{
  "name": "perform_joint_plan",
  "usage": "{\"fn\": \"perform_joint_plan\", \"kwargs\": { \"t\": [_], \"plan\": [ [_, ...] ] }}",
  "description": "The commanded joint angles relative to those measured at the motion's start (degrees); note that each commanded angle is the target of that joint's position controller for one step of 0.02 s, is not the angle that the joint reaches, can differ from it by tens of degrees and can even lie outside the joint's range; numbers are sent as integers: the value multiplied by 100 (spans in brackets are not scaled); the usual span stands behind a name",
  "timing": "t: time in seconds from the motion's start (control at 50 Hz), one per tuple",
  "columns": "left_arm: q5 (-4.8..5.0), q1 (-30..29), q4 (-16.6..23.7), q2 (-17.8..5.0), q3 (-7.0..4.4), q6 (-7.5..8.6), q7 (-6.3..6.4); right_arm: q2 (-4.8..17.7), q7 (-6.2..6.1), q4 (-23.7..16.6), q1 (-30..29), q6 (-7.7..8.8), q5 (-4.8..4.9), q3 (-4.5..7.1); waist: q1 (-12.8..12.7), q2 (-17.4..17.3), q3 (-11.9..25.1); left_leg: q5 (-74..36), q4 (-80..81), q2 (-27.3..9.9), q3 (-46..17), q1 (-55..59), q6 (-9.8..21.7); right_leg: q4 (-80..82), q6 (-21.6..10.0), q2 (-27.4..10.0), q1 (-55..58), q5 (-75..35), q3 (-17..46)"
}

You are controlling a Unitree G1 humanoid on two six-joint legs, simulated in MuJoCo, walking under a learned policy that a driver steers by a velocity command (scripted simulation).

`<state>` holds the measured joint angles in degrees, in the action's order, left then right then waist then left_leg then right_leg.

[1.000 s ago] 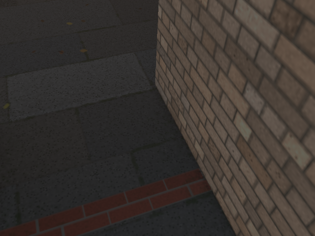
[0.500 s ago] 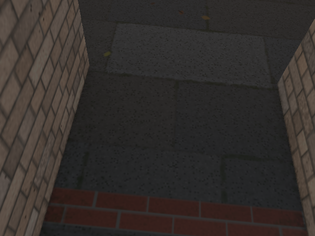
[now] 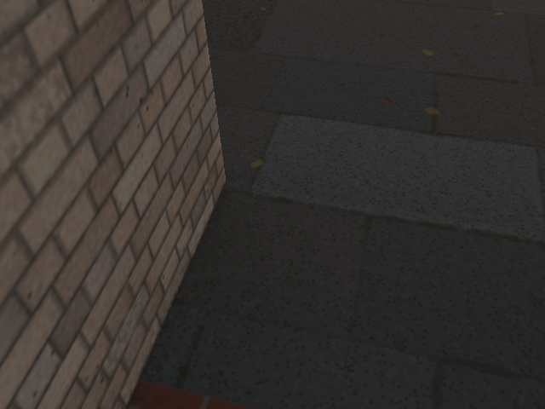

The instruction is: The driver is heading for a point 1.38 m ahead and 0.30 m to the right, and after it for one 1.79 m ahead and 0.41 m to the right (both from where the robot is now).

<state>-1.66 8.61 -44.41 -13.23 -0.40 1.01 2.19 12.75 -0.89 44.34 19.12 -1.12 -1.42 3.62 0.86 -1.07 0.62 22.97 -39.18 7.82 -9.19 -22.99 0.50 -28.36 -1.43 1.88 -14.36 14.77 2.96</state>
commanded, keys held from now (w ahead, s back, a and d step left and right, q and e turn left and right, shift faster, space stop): no key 0.26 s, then w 0.48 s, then w+e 0.26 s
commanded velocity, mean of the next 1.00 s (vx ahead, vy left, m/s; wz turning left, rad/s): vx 0.26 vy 0.00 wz -0.01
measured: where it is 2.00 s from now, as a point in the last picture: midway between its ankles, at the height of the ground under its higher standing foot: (347, 338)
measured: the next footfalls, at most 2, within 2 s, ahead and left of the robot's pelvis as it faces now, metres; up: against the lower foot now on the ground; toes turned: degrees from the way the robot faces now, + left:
left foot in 0.18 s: +0.09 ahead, +0.11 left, +0.00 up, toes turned +0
right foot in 0.94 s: +0.44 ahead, -0.09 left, +0.00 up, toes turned -4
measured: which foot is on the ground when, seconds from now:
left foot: up 0.00-0.16, down 0.18-0.92, up 0.94-1.00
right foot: down 0.00-0.48, up 0.50-0.92, down 0.94-1.00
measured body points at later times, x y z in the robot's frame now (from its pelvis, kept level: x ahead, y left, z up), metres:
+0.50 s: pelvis +0.08 +0.01 -0.01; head +0.07 +0.03 +0.44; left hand +0.09 +0.27 -0.16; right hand +0.15 -0.24 -0.14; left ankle +0.05 +0.11 -0.74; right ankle +0.00 -0.10 -0.73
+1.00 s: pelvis +0.31 -0.04 -0.02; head +0.34 -0.04 +0.42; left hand +0.51 +0.18 -0.13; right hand +0.23 -0.27 -0.17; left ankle +0.10 +0.10 -0.64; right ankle +0.40 -0.09 -0.74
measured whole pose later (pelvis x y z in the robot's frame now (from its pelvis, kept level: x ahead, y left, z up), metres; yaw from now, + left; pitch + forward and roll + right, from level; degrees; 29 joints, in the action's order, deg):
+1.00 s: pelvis +0.31 -0.04 -0.02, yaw -6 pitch +0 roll +0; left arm -2.3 1.1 -48.6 -12.7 -2.1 3.5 -1.4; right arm 11.4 -1.2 58.2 25.1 4.5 -1.1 1.3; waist 1.5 -0.3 -4.7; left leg 26.3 -63.7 -1.3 1.6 -7.7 2.7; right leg -35.3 -8.7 7.0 -26.2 9.9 -2.9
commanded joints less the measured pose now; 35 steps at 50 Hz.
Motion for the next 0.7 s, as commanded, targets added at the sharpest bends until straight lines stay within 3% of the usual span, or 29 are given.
{"fn": "perform_joint_plan", "kwargs": {
  "t": [0.02, 0.08, 0.12, 0.16, 0.18, 0.2, 0.22, 0.26, 0.3, 0.32, 0.36, 0.38, 0.4, 0.42, 0.44, 0.46, 0.48, 0.5, 0.52, 0.54, 0.56, 0.6, 0.62, 0.64, 0.68, 0.7],
  "plan": [
    [6, -120, 218, -335, -1, 158, -49, 426, 89, -313, -142, 40, 12, 97, 29, 974, -135, -150, -535, -389, 184, -243, -83, 1198, -688, -1319, 88, -283, 1348],
    [49, -83, 160, -293, 13, 216, -145, 217, 142, -173, -252, -44, 2, -25, -2, 1093, -219, -466, 52, -468, 669, 473, -103, 1116, -568, -971, -244, -226, 991],
    [81, 127, 63, -491, -40, 232, -143, 174, 99, -171, -528, -22, 41, -87, -31, 963, -296, -904, 915, -489, 835, 914, -113, 938, -550, -900, -253, -311, 977],
    [85, 397, -55, -477, -55, 303, -132, 357, 35, -108, -581, 54, -18, -107, -22, 763, -159, -1492, 1396, -807, 454, 1589, -124, 752, -377, -893, -338, -626, 1042],
    [82, 450, -67, -366, -24, 364, -155, 494, -3, -66, -470, 106, -35, -112, 15, 662, 8, -1889, 1430, -1188, 104, 1977, -110, 681, -262, -864, -422, -803, 1021],
    [163, 848, -141, -320, -36, 379, -195, 644, 0, 54, -455, 135, 33, -79, -190, 298, 75, -2222, 1080, -1339, -26, 2018, 9, 844, -181, -648, -393, -1010, 851],
    [152, 679, -227, -397, -57, 353, -191, 501, 28, 190, -330, 132, 91, -95, 25, 276, 67, -1930, 1102, -1240, 105, 1720, 39, 762, -153, -578, -31, -890, 706],
    [107, 550, -280, -387, -91, 291, -170, 425, 3, 319, -376, 177, 64, -146, -3, 161, -95, -1928, 1236, -1178, 174, 1457, 13, 616, -193, -532, 270, -1045, 615],
    [89, 750, -410, -499, -178, 193, -172, 450, -21, 403, -388, 189, -10, -132, -119, 132, -144, -924, 975, -907, 451, 1271, 73, 649, -379, -445, 329, 256, 667],
    [77, 841, -457, -585, -232, 144, -174, 407, -8, 384, -420, 188, -49, -130, -164, 337, -273, -155, 686, -699, 652, 1003, 143, 733, -559, -462, 267, 1366, 838],
    [68, 1248, -528, -767, -331, 91, -180, 334, 23, 220, -727, 209, -104, -154, -390, 712, -795, 631, 63, -496, 917, -9, 266, 1257, -1041, -980, 278, 3256, 1754],
    [71, 1367, -553, -865, -378, 101, -170, 270, 29, 106, -944, 248, -120, -186, -465, 757, -1128, 532, -48, -571, 1056, -439, 315, 1502, -1252, -1319, 279, 3684, 2209],
    [92, 1397, -548, -859, -390, 123, -173, 218, 33, 20, -1132, 305, -114, -211, -503, 702, -1343, 310, -19, -686, 1111, -567, 350, 1589, -1387, -1499, 173, 3707, 2478],
    [72, 1309, -587, -897, -419, 151, -159, 191, 31, 50, -1088, 359, -156, -195, -450, 763, -1282, 40, 204, -768, 1098, -347, 402, 1517, -1420, -1461, 59, 3343, 2437],
    [99, 1176, -574, -855, -429, 207, -176, 228, 55, 139, -784, 424, -134, -168, -294, 724, -1209, -222, 363, -807, 999, 108, 452, 1323, -1387, -1369, -119, 2759, 2278],
    [127, 798, -495, -757, -419, 252, -180, 285, 65, 363, -108, 501, -101, -127, 78, 647, -969, -154, 671, -863, 718, 944, 586, 898, -1271, -1137, -583, 2259, 1912],
    [106, 241, -301, -471, -337, 333, -204, 527, 34, 647, 852, 588, -24, -45, 534, 102, -832, 369, 1408, -1177, -132, 2013, 776, -92, -944, -467, -1368, 1569, 983],
    [113, 172, -171, -176, -298, 434, -277, 1152, -13, 993, 1795, 619, -67, 149, 676, -1424, -744, 454, 2421, -2291, -2244, 3183, 1226, -2131, -579, 391, -2581, 1220, -183],
    [17, 223, -274, -385, -333, 468, -275, 1138, 16, 1088, 2150, 659, -132, 161, 628, -1005, -924, -667, 2624, -2915, -3228, 3434, 1438, -3127, -584, 371, -3422, 2063, 216],
    [21, 316, -404, -420, -337, 434, -289, 1008, 7, 963, 1682, 643, -176, 155, 358, -350, -984, -1328, 2361, -2779, -2475, 3344, 1407, -3476, -598, 43, -3508, 1734, 442],
    [38, 348, -487, -346, -310, 409, -348, 753, -30, 902, 1302, 627, -201, 107, 253, -354, -884, -1867, 2278, -2581, -1906, 3296, 1323, -3573, -560, -139, -3451, 1281, 411],
    [-66, 165, -491, -308, -296, 332, -417, 379, -61, 947, 1101, 638, -110, 9, 98, -426, -699, -2963, 2346, -2190, -997, 3013, 1081, -3419, -395, -308, -3103, 544, 222],
    [-105, 167, -533, -263, -271, 282, -451, 320, -72, 1011, 1133, 654, -46, -9, 67, -504, -584, -3595, 2399, -2036, -646, 2860, 1023, -3344, -295, -291, -2865, 227, 93],
    [-175, 53, -516, -198, -240, 241, -464, 451, -88, 1153, 1423, 690, 45, 23, 68, -315, -584, -3766, 2533, -2034, -483, 2779, 1082, -3292, -181, -254, -2817, -30, -2],
    [-172, -393, -413, -164, -202, 190, -479, 410, -122, 1294, 1627, 723, 127, -12, 105, -292, -717, -4247, 2717, -1957, -132, 2730, 1036, -2735, -81, -239, -2884, -459, -195],
    [-136, -648, -324, -120, -175, 180, -486, 410, -126, 1342, 1677, 724, 118, -20, 133, -370, -792, -4405, 2753, -1889, 32, 2662, 986, -2349, -61, -230, -2849, -692, -269]
  ]
}}
Velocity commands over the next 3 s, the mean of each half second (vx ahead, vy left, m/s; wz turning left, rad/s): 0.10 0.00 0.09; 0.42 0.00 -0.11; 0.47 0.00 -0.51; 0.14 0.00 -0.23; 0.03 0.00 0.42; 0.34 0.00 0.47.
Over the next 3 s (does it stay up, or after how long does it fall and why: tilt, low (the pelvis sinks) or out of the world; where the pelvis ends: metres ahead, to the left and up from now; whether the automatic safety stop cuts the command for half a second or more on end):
stays up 0.78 -0.19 -0.01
